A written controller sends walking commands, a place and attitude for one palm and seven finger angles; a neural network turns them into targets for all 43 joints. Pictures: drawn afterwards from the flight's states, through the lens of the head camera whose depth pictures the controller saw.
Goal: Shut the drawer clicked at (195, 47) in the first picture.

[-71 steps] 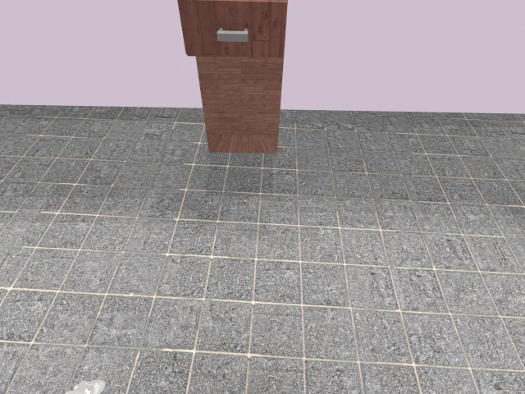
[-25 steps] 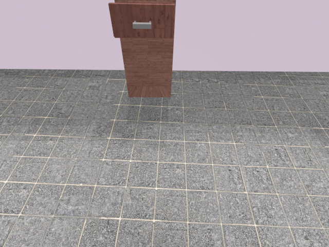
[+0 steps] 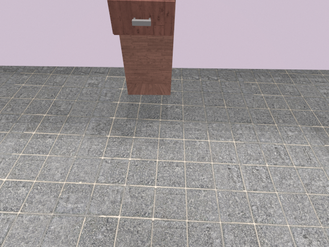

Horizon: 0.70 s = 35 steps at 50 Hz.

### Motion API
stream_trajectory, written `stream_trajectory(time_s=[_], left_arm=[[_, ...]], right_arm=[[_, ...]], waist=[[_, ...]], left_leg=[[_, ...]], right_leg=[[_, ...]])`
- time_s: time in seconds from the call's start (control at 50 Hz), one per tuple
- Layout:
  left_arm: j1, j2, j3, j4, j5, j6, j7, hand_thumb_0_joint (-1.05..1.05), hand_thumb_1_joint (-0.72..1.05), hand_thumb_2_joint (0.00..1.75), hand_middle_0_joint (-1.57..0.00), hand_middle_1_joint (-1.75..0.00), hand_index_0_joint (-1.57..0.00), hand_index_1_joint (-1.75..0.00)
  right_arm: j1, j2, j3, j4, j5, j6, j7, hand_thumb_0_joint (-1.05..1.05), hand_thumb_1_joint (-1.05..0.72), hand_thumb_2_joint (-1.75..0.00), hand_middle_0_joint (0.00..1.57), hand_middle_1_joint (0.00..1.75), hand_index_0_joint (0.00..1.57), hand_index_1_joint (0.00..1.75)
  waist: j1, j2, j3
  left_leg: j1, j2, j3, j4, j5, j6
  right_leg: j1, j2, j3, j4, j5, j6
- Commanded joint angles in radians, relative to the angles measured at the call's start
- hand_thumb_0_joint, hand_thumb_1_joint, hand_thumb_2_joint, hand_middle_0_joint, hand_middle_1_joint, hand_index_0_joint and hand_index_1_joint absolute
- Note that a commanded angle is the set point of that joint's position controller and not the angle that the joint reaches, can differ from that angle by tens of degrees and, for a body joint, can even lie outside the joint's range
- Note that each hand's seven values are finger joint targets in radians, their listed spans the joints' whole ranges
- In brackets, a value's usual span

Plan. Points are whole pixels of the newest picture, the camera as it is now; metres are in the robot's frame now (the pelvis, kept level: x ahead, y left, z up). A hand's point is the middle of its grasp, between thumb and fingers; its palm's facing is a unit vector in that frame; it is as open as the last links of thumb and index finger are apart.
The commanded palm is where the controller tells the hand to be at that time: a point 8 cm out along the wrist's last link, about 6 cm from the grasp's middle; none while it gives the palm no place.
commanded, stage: look at it before walking up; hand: left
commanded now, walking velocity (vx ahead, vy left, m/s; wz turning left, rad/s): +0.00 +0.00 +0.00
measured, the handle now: (141, 20) +1.21 +0.20 +0.03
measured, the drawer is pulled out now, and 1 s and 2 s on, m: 0.30 0.30 0.30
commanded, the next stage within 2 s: walk to a spot facing it in 0.02 s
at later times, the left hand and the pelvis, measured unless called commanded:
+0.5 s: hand out of the picture +0.03 +0.20 -0.20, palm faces -0.03 -0.99 -0.14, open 7.4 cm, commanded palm none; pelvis +0.08 +0.02 -0.02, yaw -3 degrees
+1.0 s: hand (130, 179) +0.37 +0.14 -0.18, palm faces -0.08 -0.98 -0.20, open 7.2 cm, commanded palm none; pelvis +0.28 -0.03 -0.02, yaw -4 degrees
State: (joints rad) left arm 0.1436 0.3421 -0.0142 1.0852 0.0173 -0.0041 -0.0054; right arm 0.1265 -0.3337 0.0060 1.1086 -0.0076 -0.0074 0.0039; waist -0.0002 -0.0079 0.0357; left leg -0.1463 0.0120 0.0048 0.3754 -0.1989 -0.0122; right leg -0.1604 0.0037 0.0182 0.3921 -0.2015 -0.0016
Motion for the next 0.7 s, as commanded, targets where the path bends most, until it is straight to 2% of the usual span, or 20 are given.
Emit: stream_trajectory(time_s=[0.0, 0.1, 0.12, 0.14, 0.16, 0.2, 0.24, 0.28, 0.32, 0.36, 0.38, 0.4, 0.42, 0.44, 0.46, 0.48, 0.54, 0.6, 0.64, 0.68], left_arm=[[-0.039, 0.200, 0.045, -0.063, -0.005, -0.022, 0.016, 0.00, 0.90, 0.90, -0.20, -0.30, -0.20, -0.30], [-0.037, 0.201, 0.044, -0.062, -0.006, -0.023, 0.017, 0.00, 0.90, 0.90, -0.20, -0.30, -0.20, -0.30], [0.003, 0.119, 0.029, -0.042, -0.008, -0.014, 0.020, 0.00, 0.90, 0.90, -0.20, -0.30, -0.20, -0.30], [0.039, 0.075, 0.018, -0.028, -0.005, -0.002, 0.020, 0.00, 0.90, 0.90, -0.20, -0.30, -0.20, -0.30], [0.066, 0.070, 0.020, -0.024, 0.000, 0.004, 0.017, 0.00, 0.90, 0.90, -0.20, -0.30, -0.20, -0.30], [0.092, 0.081, 0.031, -0.031, 0.006, 0.011, 0.006, 0.00, 0.90, 0.90, -0.20, -0.30, -0.20, -0.30], [0.126, 0.086, 0.043, -0.041, 0.006, 0.010, 0.000, 0.00, 0.90, 0.90, -0.20, -0.30, -0.20, -0.30], [0.183, 0.090, 0.055, -0.040, 0.002, 0.000, -0.001, 0.00, 0.90, 0.90, -0.20, -0.30, -0.20, -0.30], [0.211, 0.095, 0.070, -0.040, -0.001, -0.013, 0.005, 0.00, 0.90, 0.90, -0.20, -0.30, -0.20, -0.30], [0.209, 0.078, 0.077, -0.046, 0.001, -0.023, 0.007, 0.00, 0.90, 0.90, -0.20, -0.30, -0.20, -0.30], [0.195, 0.054, 0.076, -0.048, 0.001, -0.024, 0.007, 0.00, 0.90, 0.90, -0.20, -0.30, -0.20, -0.30], [0.169, 0.018, 0.072, -0.057, 0.000, -0.024, 0.005, 0.00, 0.90, 0.90, -0.20, -0.30, -0.20, -0.30], [0.118, -0.046, 0.063, -0.083, -0.002, -0.026, -0.001, 0.00, 0.90, 0.90, -0.20, -0.30, -0.20, -0.30], [0.032, -0.049, 0.056, -0.127, 0.003, -0.041, 0.008, 0.00, 0.90, 0.90, -0.20, -0.30, -0.20, -0.30], [-0.002, -0.036, 0.063, -0.131, 0.005, -0.047, 0.007, 0.00, 0.90, 0.90, -0.20, -0.30, -0.20, -0.30], [0.012, -0.066, 0.064, -0.117, 0.005, -0.047, 0.000, 0.00, 0.90, 0.90, -0.20, -0.30, -0.20, -0.30], [0.025, -0.113, 0.065, -0.112, 0.005, -0.026, -0.021, 0.00, 0.90, 0.90, -0.20, -0.30, -0.20, -0.30], [-0.026, -0.142, 0.058, -0.137, 0.004, -0.019, -0.035, 0.00, 0.90, 0.90, -0.20, -0.30, -0.20, -0.30], [-0.067, -0.157, 0.055, -0.148, -0.002, -0.021, -0.036, 0.00, 0.90, 0.90, -0.20, -0.30, -0.20, -0.30], [-0.052, -0.150, 0.059, -0.142, -0.002, -0.023, -0.033, 0.00, 0.90, 0.90, -0.20, -0.30, -0.20, -0.30]], right_arm=[[-0.046, -0.204, -0.039, -0.061, 0.001, -0.025, -0.014, 0.00, -0.90, -0.90, 0.20, 0.30, 0.20, 0.30], [-0.047, -0.205, -0.038, -0.060, 0.001, -0.026, -0.015, 0.00, -0.90, -0.90, 0.20, 0.30, 0.20, 0.30], [-0.013, -0.121, -0.018, -0.042, -0.003, -0.018, -0.012, 0.00, -0.90, -0.90, 0.20, 0.30, 0.20, 0.30], [0.020, -0.076, -0.007, -0.030, -0.008, -0.007, -0.009, 0.00, -0.90, -0.90, 0.20, 0.30, 0.20, 0.30], [0.043, -0.070, -0.010, -0.025, -0.011, -0.001, -0.007, 0.00, -0.90, -0.90, 0.20, 0.30, 0.20, 0.30], [0.051, -0.074, -0.019, -0.034, -0.017, 0.006, -0.003, 0.00, -0.90, -0.90, 0.20, 0.30, 0.20, 0.30], [0.070, -0.063, -0.022, -0.047, -0.019, 0.002, -0.003, 0.00, -0.90, -0.90, 0.20, 0.30, 0.20, 0.30], [0.090, -0.037, -0.024, -0.062, -0.016, -0.009, -0.004, 0.00, -0.90, -0.90, 0.20, 0.30, 0.20, 0.30], [0.113, -0.014, -0.029, -0.071, -0.012, -0.024, -0.005, 0.00, -0.90, -0.90, 0.20, 0.30, 0.20, 0.30], [0.142, 0.003, -0.033, -0.070, -0.009, -0.036, -0.005, 0.00, -0.90, -0.90, 0.20, 0.30, 0.20, 0.30], [0.190, 0.012, -0.033, -0.053, -0.007, -0.044, -0.007, 0.00, -0.90, -0.90, 0.20, 0.30, 0.20, 0.30], [0.282, -0.001, -0.040, -0.021, -0.008, -0.052, -0.010, 0.00, -0.90, -0.90, 0.20, 0.30, 0.20, 0.30], [0.435, -0.074, -0.063, 0.032, -0.021, -0.062, -0.018, 0.00, -0.90, -0.90, 0.20, 0.30, 0.20, 0.30], [0.521, -0.060, -0.060, 0.061, -0.021, -0.062, -0.032, 0.00, -0.90, -0.90, 0.20, 0.30, 0.20, 0.30], [0.532, -0.014, -0.048, 0.063, -0.014, -0.064, -0.038, 0.00, -0.90, -0.90, 0.20, 0.30, 0.20, 0.30], [0.494, -0.002, -0.046, 0.051, -0.017, -0.068, -0.041, 0.00, -0.90, -0.90, 0.20, 0.30, 0.20, 0.30], [0.435, 0.048, -0.039, 0.038, -0.013, -0.087, -0.047, 0.00, -0.90, -0.90, 0.20, 0.30, 0.20, 0.30], [0.434, 0.073, -0.039, 0.053, -0.012, -0.095, -0.050, 0.00, -0.90, -0.90, 0.20, 0.30, 0.20, 0.30], [0.438, 0.070, -0.041, 0.064, -0.015, -0.092, -0.048, 0.00, -0.90, -0.90, 0.20, 0.30, 0.20, 0.30], [0.441, 0.057, -0.047, 0.080, -0.012, -0.087, -0.048, 0.00, -0.90, -0.90, 0.20, 0.30, 0.20, 0.30]], waist=[[0.000, 0.008, -0.062], [0.000, 0.010, -0.073], [0.000, -0.002, -0.096], [0.001, 0.004, -0.075], [0.004, -0.003, -0.058], [0.010, -0.018, 0.051], [0.017, -0.055, 0.100], [0.023, -0.110, 0.085], [0.016, -0.140, 0.050], [-0.004, -0.113, 0.058], [-0.028, -0.069, 0.056], [-0.064, 0.050, 0.052], [-0.120, 0.315, 0.042], [-0.137, 0.297, 0.112], [-0.124, 0.129, 0.144], [-0.099, 0.085, 0.142], [-0.043, 0.137, 0.154], [-0.030, 0.141, 0.161], [-0.037, 0.160, 0.162], [-0.018, 0.155, 0.137]], left_leg=[[0.016, 0.108, -0.099, -0.064, 0.092, 0.040], [0.027, 0.108, -0.099, -0.061, 0.118, 0.039], [0.034, 0.107, -0.082, -0.051, 0.077, 0.028], [0.022, 0.096, -0.068, -0.041, -0.033, 0.020], [0.004, 0.089, -0.065, -0.033, -0.152, 0.025], [-0.099, 0.073, -0.063, -0.023, -0.349, 0.031], [-0.174, 0.052, -0.044, 0.045, -0.364, 0.035], [-0.216, 0.027, 0.007, 0.164, -0.288, 0.031], [-0.220, 0.030, 0.049, 0.241, -0.225, 0.025], [-0.161, 0.043, 0.063, 0.194, -0.212, 0.027], [-0.057, 0.053, 0.059, 0.116, -0.184, 0.033], [0.088, 0.103, -0.032, 0.023, -0.120, 0.064], [0.250, 0.286, -0.296, -0.093, -0.005, 0.142], [0.311, 0.390, -0.416, -0.136, 0.216, 0.200], [0.309, 0.422, -0.397, -0.101, 0.366, 0.246], [0.298, 0.399, -0.316, -0.095, 0.401, 0.241], [0.193, 0.303, -0.141, -0.165, 0.303, 0.187], [0.160, 0.249, -0.024, -0.204, 0.312, 0.160], [0.118, 0.226, 0.037, -0.207, 0.365, 0.148], [0.121, 0.238, 0.064, -0.173, 0.515, 0.146]], right_leg=[[-0.005, -0.116, 0.105, -0.072, 0.083, -0.031], [0.006, -0.119, 0.104, -0.070, 0.115, -0.031], [0.017, -0.118, 0.097, -0.070, 0.060, -0.020], [-0.005, -0.109, 0.099, -0.066, -0.078, -0.016], [-0.029, -0.101, 0.110, -0.068, -0.201, -0.023], [-0.095, -0.095, 0.150, -0.092, -0.388, -0.041], [-0.101, -0.109, 0.202, -0.103, -0.445, -0.071], [-0.050, -0.158, 0.274, -0.129, -0.442, -0.114], [-0.009, -0.217, 0.324, -0.139, -0.367, -0.156], [-0.046, -0.214, 0.286, -0.085, -0.228, -0.166], [-0.107, -0.175, 0.227, -0.014, -0.155, -0.147], [-0.216, -0.084, 0.121, 0.147, -0.107, -0.102], [-0.416, 0.032, -0.056, 0.489, -0.154, -0.045], [-0.601, 0.019, -0.043, 0.649, -0.341, -0.033], [-0.648, -0.041, -0.004, 0.725, -0.309, -0.039], [-0.649, -0.071, -0.004, 0.764, -0.277, -0.035], [-0.601, -0.102, -0.046, 0.743, -0.145, -0.017], [-0.546, -0.102, -0.109, 0.543, -0.051, -0.016], [-0.418, -0.072, -0.162, 0.370, -0.008, -0.027], [-0.319, -0.035, -0.180, 0.324, 0.024, -0.051]])
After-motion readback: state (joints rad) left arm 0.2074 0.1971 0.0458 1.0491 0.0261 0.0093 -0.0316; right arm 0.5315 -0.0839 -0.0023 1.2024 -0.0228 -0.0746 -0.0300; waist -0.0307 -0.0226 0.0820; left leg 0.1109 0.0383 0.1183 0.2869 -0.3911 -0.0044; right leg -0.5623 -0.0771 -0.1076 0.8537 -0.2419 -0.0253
